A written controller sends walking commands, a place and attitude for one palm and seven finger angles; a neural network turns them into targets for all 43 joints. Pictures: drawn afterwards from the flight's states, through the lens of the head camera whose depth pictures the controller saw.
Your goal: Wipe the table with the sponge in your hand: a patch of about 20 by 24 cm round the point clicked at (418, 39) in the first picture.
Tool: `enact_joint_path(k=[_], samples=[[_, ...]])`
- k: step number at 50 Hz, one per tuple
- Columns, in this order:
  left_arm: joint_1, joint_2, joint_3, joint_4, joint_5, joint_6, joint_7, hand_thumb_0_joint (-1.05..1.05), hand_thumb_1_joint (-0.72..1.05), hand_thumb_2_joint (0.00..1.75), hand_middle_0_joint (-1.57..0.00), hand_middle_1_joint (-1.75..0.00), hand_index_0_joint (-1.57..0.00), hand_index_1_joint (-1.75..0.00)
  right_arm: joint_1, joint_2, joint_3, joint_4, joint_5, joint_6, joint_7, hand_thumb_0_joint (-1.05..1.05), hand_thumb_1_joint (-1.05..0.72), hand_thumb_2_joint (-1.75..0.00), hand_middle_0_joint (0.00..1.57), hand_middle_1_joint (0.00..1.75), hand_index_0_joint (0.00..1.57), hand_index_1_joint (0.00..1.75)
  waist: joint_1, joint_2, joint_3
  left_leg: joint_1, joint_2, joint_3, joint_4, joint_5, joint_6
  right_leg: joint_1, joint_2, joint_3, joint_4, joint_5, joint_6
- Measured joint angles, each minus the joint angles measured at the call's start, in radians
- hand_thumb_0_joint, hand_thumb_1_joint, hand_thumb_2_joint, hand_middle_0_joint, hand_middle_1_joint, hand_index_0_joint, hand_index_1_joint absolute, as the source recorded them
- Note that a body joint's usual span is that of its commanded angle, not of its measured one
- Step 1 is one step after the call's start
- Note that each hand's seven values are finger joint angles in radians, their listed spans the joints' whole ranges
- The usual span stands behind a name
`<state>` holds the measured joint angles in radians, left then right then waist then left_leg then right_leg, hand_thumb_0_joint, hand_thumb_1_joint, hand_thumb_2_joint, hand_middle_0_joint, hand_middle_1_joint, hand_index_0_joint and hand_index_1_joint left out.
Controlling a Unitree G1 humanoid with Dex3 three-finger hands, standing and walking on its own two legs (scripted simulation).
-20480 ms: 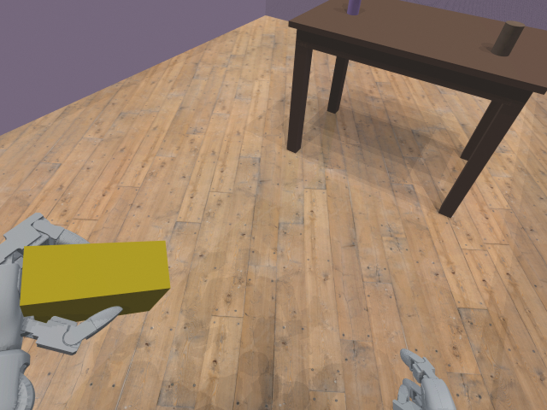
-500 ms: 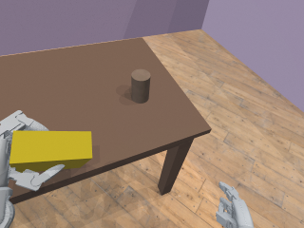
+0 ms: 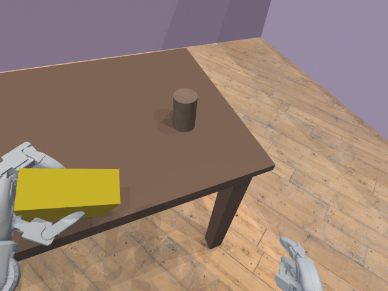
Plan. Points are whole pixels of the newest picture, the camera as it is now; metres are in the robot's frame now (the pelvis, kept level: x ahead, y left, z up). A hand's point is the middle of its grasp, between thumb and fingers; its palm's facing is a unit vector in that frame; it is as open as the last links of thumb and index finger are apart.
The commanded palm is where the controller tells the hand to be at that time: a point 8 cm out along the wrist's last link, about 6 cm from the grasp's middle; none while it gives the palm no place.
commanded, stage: turn the palm down, sponge in hand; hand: left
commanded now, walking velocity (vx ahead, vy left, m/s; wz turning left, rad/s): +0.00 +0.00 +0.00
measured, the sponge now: (84, 195) +0.23 +0.21 +0.12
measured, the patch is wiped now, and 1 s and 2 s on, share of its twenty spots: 0.00 0.00 0.00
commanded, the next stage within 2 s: none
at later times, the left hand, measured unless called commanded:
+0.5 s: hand (38, 198) +0.20 +0.25 +0.16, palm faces +0.51 -0.61 -0.61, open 9.7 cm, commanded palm +0.16 +0.26 +0.18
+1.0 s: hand (55, 208) +0.20 +0.24 +0.14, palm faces +0.31 -0.36 -0.88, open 9.7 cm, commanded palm +0.17 +0.23 +0.20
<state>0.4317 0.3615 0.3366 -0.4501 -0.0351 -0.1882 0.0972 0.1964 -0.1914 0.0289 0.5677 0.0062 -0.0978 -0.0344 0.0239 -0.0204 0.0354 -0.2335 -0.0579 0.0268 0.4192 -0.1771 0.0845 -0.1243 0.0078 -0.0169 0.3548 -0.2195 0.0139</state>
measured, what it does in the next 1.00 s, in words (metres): shifts its weight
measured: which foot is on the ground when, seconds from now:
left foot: down 0.00-1.00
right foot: down 0.00-1.00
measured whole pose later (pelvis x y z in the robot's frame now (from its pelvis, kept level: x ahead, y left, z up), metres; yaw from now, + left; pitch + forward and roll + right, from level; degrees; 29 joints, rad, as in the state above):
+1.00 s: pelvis +0.00 -0.09 -0.02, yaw +3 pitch +1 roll +2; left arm 0.31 0.61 0.32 -0.30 0.33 0.23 0.06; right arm 0.18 -0.32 0.01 0.61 0.03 -0.02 -0.08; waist 0.09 0.08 -0.04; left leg -0.39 -0.02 -0.05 0.66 -0.29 -0.01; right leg -0.30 0.08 -0.06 0.69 -0.41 -0.10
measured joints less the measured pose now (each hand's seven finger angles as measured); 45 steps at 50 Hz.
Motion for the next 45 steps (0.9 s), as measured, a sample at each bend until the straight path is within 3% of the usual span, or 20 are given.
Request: enact_joint_path(k=[1, 2, 4, 6, 8, 10, 13, 15, 17, 22, 24, 27, 30, 32, 36, 40, 42, 45], samples=[[0.0, 0.0, 0.001, 0.001, 0.0, -0.001, 0.0, -0.01, -0.48, 1.02, -0.78, -1.33, -0.8, -1.33, 0.001, 0.0, 0.0, 0.001, 0.0, 0.0, 0.0, 0.01, -0.9, -0.9, 0.2, 0.3, 0.2, 0.3, 0.001, 0.001, 0.001, 0.0, 0.0, 0.0, -0.001, 0.001, 0.0, 0.0, 0.0, 0.0, -0.001, 0.001, 0.0], [-0.038, 0.04, -0.01, 0.006, 0.013, -0.003, 0.0, -0.01, -0.48, 1.02, -0.78, -1.33, -0.8, -1.33, 0.025, -0.014, 0.025, -0.033, 0.02, 0.011, -0.026, 0.01, -0.9, -0.9, 0.2, 0.3, 0.2, 0.3, 0.005, 0.004, 0.003, -0.018, -0.001, -0.012, 0.018, -0.004, 0.0, -0.012, 0.008, 0.002, 0.018, -0.014, 0.011], [-0.2, 0.137, -0.006, 0.074, 0.072, 0.0, -0.024, -0.01, -0.48, 1.02, -0.78, -1.33, -0.8, -1.33, 0.04, -0.019, 0.033, -0.028, -0.01, -0.006, -0.02, 0.01, -0.9, -0.9, 0.2, 0.3, 0.2, 0.3, 0.027, -0.011, 0.019, -0.041, -0.019, -0.03, 0.047, -0.007, -0.003, -0.045, 0.003, 0.002, 0.088, -0.04, -0.018], [-0.314, 0.171, 0.03, 0.137, 0.073, 0.057, -0.028, -0.01, -0.48, 1.02, -0.78, -1.33, -0.8, -1.33, 0.005, -0.018, 0.039, 0.017, -0.033, 0.0, 0.019, 0.01, -0.9, -0.9, 0.2, 0.3, 0.2, 0.3, 0.026, -0.023, 0.023, -0.055, -0.031, -0.031, 0.056, -0.001, -0.008, -0.077, -0.007, 0.005, 0.143, -0.071, -0.027], [-0.363, 0.156, 0.071, 0.177, 0.032, 0.149, -0.043, -0.01, -0.48, 1.02, -0.78, -1.33, -0.8, -1.33, -0.023, -0.019, 0.04, 0.042, -0.031, 0.009, 0.04, 0.01, -0.9, -0.9, 0.2, 0.3, 0.21, 0.3, 0.023, -0.016, 0.014, -0.059, -0.029, -0.016, 0.06, -0.001, -0.01, -0.095, -0.007, 0.02, 0.168, -0.076, -0.026], [-0.359, 0.122, 0.074, 0.178, 0.022, 0.246, -0.057, -0.01, -0.48, 1.02, -0.78, -1.33, -0.79, -1.33, -0.031, -0.03, 0.037, 0.043, -0.024, 0.015, 0.052, 0.01, -0.9, -0.9, 0.2, 0.3, 0.21, 0.3, 0.019, 0.009, -0.001, -0.063, -0.024, -0.006, 0.068, -0.006, -0.01, -0.101, -0.003, 0.03, 0.174, -0.075, -0.02], [-0.263, 0.098, 0.014, 0.124, 0.085, 0.313, -0.075, -0.01, -0.48, 1.02, -0.78, -1.33, -0.79, -1.33, -0.041, -0.052, 0.037, 0.017, -0.017, 0.029, 0.066, 0.01, -0.9, -0.9, 0.2, 0.3, 0.21, 0.3, 0.003, 0.05, -0.015, -0.075, -0.018, -0.001, 0.091, -0.016, -0.008, -0.112, 0.003, 0.033, 0.19, -0.079, -0.019], [-0.175, 0.098, -0.031, 0.077, 0.122, 0.297, -0.08, -0.01, -0.48, 1.02, -0.78, -1.33, -0.79, -1.33, -0.05, -0.055, 0.038, -0.001, -0.022, 0.038, 0.067, 0.01, -0.9, -0.9, 0.2, 0.3, 0.21, 0.3, -0.007, 0.061, -0.019, -0.089, -0.016, 0.0, 0.106, -0.022, -0.011, -0.129, 0.005, 0.034, 0.211, -0.086, -0.021], [-0.109, 0.11, -0.054, 0.048, 0.126, 0.25, -0.078, -0.01, -0.48, 1.02, -0.78, -1.33, -0.79, -1.33, -0.056, -0.05, 0.039, -0.004, -0.025, 0.039, 0.056, 0.01, -0.9, -0.9, 0.2, 0.3, 0.21, 0.3, -0.007, 0.056, -0.021, -0.105, -0.011, -0.002, 0.123, -0.027, -0.018, -0.147, 0.01, 0.031, 0.234, -0.096, -0.027], [-0.144, 0.147, -0.021, 0.08, 0.137, 0.146, -0.004, -0.01, -0.48, 1.02, -0.78, -1.33, -0.79, -1.33, -0.049, -0.035, 0.03, 0.034, -0.031, 0.034, 0.026, 0.01, -0.9, -0.9, 0.2, 0.3, 0.2, 0.3, 0.031, 0.03, -0.025, -0.139, 0.007, -0.037, 0.173, -0.043, -0.048, -0.166, 0.03, -0.006, 0.267, -0.113, -0.056], [-0.196, 0.151, 0.005, 0.122, 0.164, 0.155, 0.029, -0.01, -0.48, 1.02, -0.78, -1.33, -0.79, -1.33, -0.046, -0.04, 0.027, 0.05, -0.03, 0.041, 0.019, 0.01, -0.9, -0.9, 0.2, 0.3, 0.2, 0.3, 0.043, 0.036, -0.03, -0.15, 0.012, -0.057, 0.192, -0.051, -0.059, -0.166, 0.038, -0.025, 0.272, -0.118, -0.067], [-0.25, 0.16, 0.019, 0.19, 0.205, 0.228, 0.034, -0.01, -0.48, 1.02, -0.78, -1.33, -0.79, -1.33, -0.042, -0.058, 0.028, 0.06, -0.019, 0.059, 0.004, 0.01, -0.9, -0.9, 0.2, 0.3, 0.2, 0.3, 0.052, 0.062, -0.039, -0.152, 0.018, -0.076, 0.205, -0.058, -0.069, -0.16, 0.046, -0.044, 0.273, -0.124, -0.079], [-0.259, 0.178, -0.015, 0.235, 0.236, 0.321, -0.023, -0.01, -0.47, 1.02, -0.78, -1.33, -0.79, -1.33, -0.04, -0.077, 0.03, 0.051, -0.003, 0.072, -0.018, 0.01, -0.9, -0.9, 0.2, 0.3, 0.2, 0.3, 0.054, 0.093, -0.046, -0.143, 0.022, -0.08, 0.201, -0.062, -0.075, -0.152, 0.05, -0.047, 0.27, -0.128, -0.086], [-0.24, 0.192, -0.048, 0.236, 0.252, 0.346, -0.073, -0.01, -0.47, 1.02, -0.78, -1.33, -0.79, -1.33, -0.04, -0.083, 0.029, 0.043, 0.004, 0.071, -0.03, 0.01, -0.9, -0.9, 0.2, 0.3, 0.2, 0.3, 0.051, 0.105, -0.05, -0.139, 0.025, -0.077, 0.198, -0.065, -0.078, -0.151, 0.053, -0.044, 0.272, -0.133, -0.091], [-0.167, 0.209, -0.072, 0.167, 0.262, 0.281, -0.123, -0.01, -0.47, 1.02, -0.78, -1.33, -0.79, -1.33, -0.039, -0.074, 0.022, 0.029, -0.001, 0.054, -0.038, 0.01, -0.9, -0.9, 0.2, 0.3, 0.2, 0.3, 0.041, 0.094, -0.059, -0.144, 0.033, -0.069, 0.204, -0.078, -0.088, -0.166, 0.061, -0.035, 0.29, -0.148, -0.103], [-0.091, 0.233, -0.036, 0.064, 0.272, 0.203, -0.082, -0.01, -0.47, 1.02, -0.78, -1.33, -0.79, -1.33, -0.022, -0.065, 0.005, 0.021, -0.006, 0.044, -0.029, 0.01, -0.9, -0.9, 0.2, 0.3, 0.2, 0.3, 0.043, 0.071, -0.075, -0.152, 0.044, -0.067, 0.224, -0.101, -0.1, -0.175, 0.072, -0.032, 0.309, -0.167, -0.115], [-0.074, 0.238, -0.013, 0.044, 0.281, 0.206, -0.044, -0.01, -0.47, 1.02, -0.78, -1.33, -0.79, -1.33, -0.012, -0.072, -0.005, 0.022, -0.002, 0.048, -0.024, 0.01, -0.9, -0.9, 0.2, 0.3, 0.2, 0.3, 0.047, 0.072, -0.083, -0.155, 0.048, -0.069, 0.235, -0.111, -0.104, -0.175, 0.077, -0.035, 0.314, -0.175, -0.119], [-0.078, 0.243, 0.008, 0.066, 0.302, 0.276, -0.009, 0.0, -0.47, 1.02, -0.78, -1.33, -0.79, -1.33, -0.007, -0.091, -0.016, 0.027, 0.008, 0.066, -0.025, 0.01, -0.9, -0.9, 0.2, 0.3, 0.2, 0.3, 0.055, 0.083, -0.088, -0.155, 0.048, -0.071, 0.243, -0.119, -0.106, -0.175, 0.077, -0.036, 0.324, -0.183, -0.12]])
